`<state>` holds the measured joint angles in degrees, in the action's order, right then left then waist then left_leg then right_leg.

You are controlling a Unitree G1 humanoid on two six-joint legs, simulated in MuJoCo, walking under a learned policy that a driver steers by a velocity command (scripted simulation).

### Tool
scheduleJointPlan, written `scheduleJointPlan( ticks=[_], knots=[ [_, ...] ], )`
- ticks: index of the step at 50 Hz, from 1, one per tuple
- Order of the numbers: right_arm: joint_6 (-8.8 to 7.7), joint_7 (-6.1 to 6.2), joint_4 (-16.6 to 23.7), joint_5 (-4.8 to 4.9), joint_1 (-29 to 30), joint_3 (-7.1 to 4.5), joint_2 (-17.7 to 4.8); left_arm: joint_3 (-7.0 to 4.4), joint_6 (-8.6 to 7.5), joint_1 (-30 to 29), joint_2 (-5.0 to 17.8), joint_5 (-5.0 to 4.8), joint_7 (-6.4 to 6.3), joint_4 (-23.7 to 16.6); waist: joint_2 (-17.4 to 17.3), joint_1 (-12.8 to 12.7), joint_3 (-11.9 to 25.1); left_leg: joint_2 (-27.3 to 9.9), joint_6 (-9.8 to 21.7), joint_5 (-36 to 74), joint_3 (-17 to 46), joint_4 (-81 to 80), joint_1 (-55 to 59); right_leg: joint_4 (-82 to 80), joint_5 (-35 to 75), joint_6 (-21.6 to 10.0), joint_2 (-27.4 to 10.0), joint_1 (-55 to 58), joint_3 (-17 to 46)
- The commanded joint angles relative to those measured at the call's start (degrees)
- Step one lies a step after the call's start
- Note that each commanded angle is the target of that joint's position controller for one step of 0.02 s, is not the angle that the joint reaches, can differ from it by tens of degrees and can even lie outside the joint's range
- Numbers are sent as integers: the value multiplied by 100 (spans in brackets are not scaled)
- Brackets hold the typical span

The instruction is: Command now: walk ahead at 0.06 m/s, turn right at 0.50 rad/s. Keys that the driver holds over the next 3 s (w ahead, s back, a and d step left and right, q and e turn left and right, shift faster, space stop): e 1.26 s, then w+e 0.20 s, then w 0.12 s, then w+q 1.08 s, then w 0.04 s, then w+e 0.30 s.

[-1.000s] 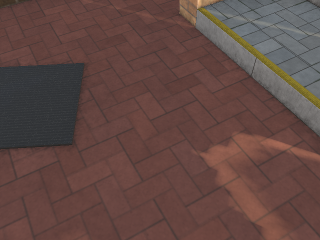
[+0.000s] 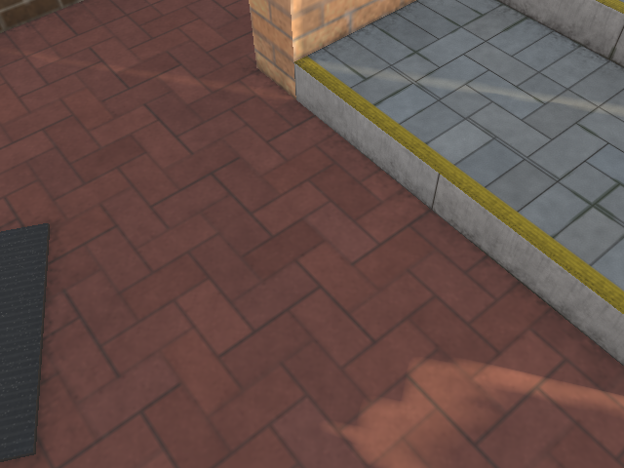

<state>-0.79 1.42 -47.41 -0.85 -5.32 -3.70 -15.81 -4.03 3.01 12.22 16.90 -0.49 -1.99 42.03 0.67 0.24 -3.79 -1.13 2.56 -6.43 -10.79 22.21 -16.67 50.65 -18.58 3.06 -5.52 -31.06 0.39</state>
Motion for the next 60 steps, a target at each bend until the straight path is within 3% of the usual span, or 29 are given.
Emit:
scheduleJointPlan(
  ticks=[1, 4, 5, 6, 7, 8, 9, 11, 13, 18, 26, 29, 30, 31, 32, 33, 35, 39, 42, 47, 49, 50, 51, 52, 53, 54, 56, 58, 60],
  knots=[
    [38, 46, 350, 74, 331, -224, -967, -127, 1, 226, 491, 3, 79, -370, -675, -92, 813, -1768, 1051, 9, 919, -913, 242, -378, 32, -119, -18, 879, -132],
    [149, 30, 267, 210, 327, -237, -986, -174, -12, 399, 487, 25, 164, -353, -604, -265, 808, -1671, 658, -206, 714, -284, 446, -1636, 353, -414, 244, 1468, -432],
    [184, 23, 165, 226, 96, -203, -814, -241, -25, 562, 624, 58, 146, -294, -373, -281, 768, -1437, 344, -519, 540, 231, 282, -2148, 669, -599, 366, 1822, -334],
    [213, -10, 128, 122, -140, -141, -531, -379, -47, 684, 1121, 69, 72, -341, 812, -169, 610, -836, -192, -1270, -26, 1636, -417, -2979, 2001, -978, -412, 2225, 955],
    [186, 11, 485, -47, 248, -114, -469, -474, -70, 527, 1742, 133, 16, -557, 2003, -116, 361, 124, -680, -3020, 45, 3028, -2073, -3291, 2878, -2052, -1601, 2471, 2948],
    [161, 38, 573, -33, 684, -180, -668, -416, -220, 680, 1508, 277, 69, -554, 1298, -425, 745, 142, -609, -3199, 1074, 4094, -2132, -3330, 2955, -2380, -1600, 2314, 2976],
    [171, 40, 563, 98, 566, -210, -697, -372, -345, 436, 1367, 265, 88, -556, 1061, -214, 792, 57, -510, -2693, 1308, 4369, -2241, -3265, 2894, -2127, -1331, 2378, 2442],
    [178, 114, 345, 61, 279, -278, -808, -302, -389, -149, 1048, 34, 51, -669, 633, 16, 869, -82, -484, -1867, 1443, 4241, -2279, -3079, 2691, -1567, -913, 2459, 1877],
    [156, 101, 336, 54, 238, -282, -739, -221, -352, -171, 897, 34, -2, -715, 604, 78, 1046, 45, -561, -1515, 1412, 4344, -1930, -2993, 3254, -1550, -740, 2363, 1689],
    [113, 62, 442, 114, 461, -180, -502, -272, -261, 18, 1017, 8, -91, -753, 658, -101, 1056, 174, -733, -1280, 1523, 2952, -1787, -2873, 2952, -1589, -617, 2732, 1903],
    [-4, -78, 446, 169, 214, -193, -659, -296, -130, -298, 1089, -3, -11, -905, 901, -109, 994, 375, -649, -1489, 1592, 1460, -681, -2671, 2772, -1586, -420, 2297, 2743],
    [-73, -137, 309, 141, -320, -255, -762, -262, -62, -545, 1003, -90, -41, -981, 762, 193, 1027, 208, -413, -162, 1498, -171, 469, -2288, 2148, -1148, 10, 1872, 2676],
    [-50, -108, 310, 48, -488, -342, -1123, -196, -56, -364, 756, -40, -42, -998, 14, 95, 1144, -748, -64, 282, 2275, -358, 1217, -1502, 785, -833, 439, 1150, 2200],
    [18, -77, 333, -64, -334, -415, -1565, -172, -102, -79, 598, -59, -22, -1105, -1603, -238, 867, -1852, 860, 1524, 3649, -493, 1457, -495, -1524, -468, 1478, -138, 1038],
    [-11, -66, 478, -141, -232, -343, -1256, -313, -166, -60, 1121, 49, -6, -1034, -1382, -83, 839, -2403, 1465, 1723, 4026, -532, 1110, 907, -1900, -183, 1088, -328, 986],
    [-19, -24, 597, -101, 66, -256, -966, -421, -160, 0, 1354, -9, 19, -914, -946, -186, 736, -2098, 1326, 1561, 3436, -460, 940, 1465, -1484, -104, 920, -286, 987],
    [6, 35, 662, 59, 348, -193, -740, -400, -60, 73, 1126, -11, 2, -763, -785, -210, 513, -1462, 880, 1110, 2542, -372, 950, 1876, -825, 79, 832, -473, 844],
    [121, 148, 581, 32, -150, -205, -875, -225, -46, -410, 696, -101, 66, -1052, -977, 152, 490, -1332, 993, 1474, 1870, -460, 1431, 1191, -398, 287, 611, -660, 344],
    [177, 130, 599, 49, -243, -278, -1100, -148, -52, -549, 594, -56, 127, -1206, -1064, 273, 662, -1493, 1031, 1576, 1624, -434, 1599, 278, -449, 302, 375, -205, 126],
    [185, -11, 620, 176, -177, -361, -1337, -181, 1, -339, 704, -68, 240, -1244, -1157, 190, 670, -1646, 880, 1602, 1267, -221, 1257, -1099, -201, 32, 407, 860, -311],
    [161, -33, 604, 290, -69, -350, -1297, -234, 30, 10, 705, -55, 268, -1141, -1025, -75, 701, -1579, 572, 1280, 1036, 266, 1026, -2198, 559, -258, 548, 1570, -469],
    [129, -60, 491, 279, -338, -296, -1087, -314, 32, 255, 850, -44, 224, -1056, -671, -144, 791, -1377, 231, 748, 752, 846, 605, -2701, 1136, -468, 621, 2289, -307],
    [106, -96, 522, 65, -515, -200, -760, -476, 16, 506, 1394, -65, 139, -1075, 659, -123, 906, -833, -313, -881, 226, 2313, -604, -2970, 2949, -866, -317, 3324, 1100],
    [81, -71, 917, -134, -146, -86, -516, -494, -67, 450, 1845, 78, 129, -1288, 1782, -113, 978, -10, -686, -3324, 484, 3681, -2101, -2848, 4369, -2092, -1677, 3500, 3041],
    [73, -22, 989, 2, 234, -188, -845, -436, -213, 585, 1556, 206, 202, -1246, 1111, -504, 1340, -9, -678, -3341, 1291, 4580, -2133, -3073, 3815, -2523, -1739, 3194, 3063],
    [92, -7, 984, 134, 248, -237, -965, -363, -308, 321, 1390, 190, 209, -1188, 907, -307, 1027, -133, -584, -2847, 1429, 4749, -2162, -3124, 3260, -2198, -1360, 2931, 2494],
    [134, 60, 815, 68, 34, -296, -1042, -272, -314, -262, 1101, 3, 136, -1207, 632, -42, 733, -245, -577, -1957, 1495, 4371, -2058, -3116, 2517, -1621, -802, 2521, 1898],
    [131, 33, 781, 29, -130, -295, -970, -211, -279, -395, 1052, 34, 75, -1261, 686, 81, 828, -52, -669, -1462, 1407, 4395, -1634, -3134, 2735, -1588, -581, 2196, 1713],
    [124, 14, 787, 69, -178, -257, -838, -207, -271, -359, 1037, 47, 43, -1250, 690, 72, 892, 30, -728, -1277, 1412, 3932, -1559, -3111, 2610, -1602, -491, 2264, 1708]
  ],
)
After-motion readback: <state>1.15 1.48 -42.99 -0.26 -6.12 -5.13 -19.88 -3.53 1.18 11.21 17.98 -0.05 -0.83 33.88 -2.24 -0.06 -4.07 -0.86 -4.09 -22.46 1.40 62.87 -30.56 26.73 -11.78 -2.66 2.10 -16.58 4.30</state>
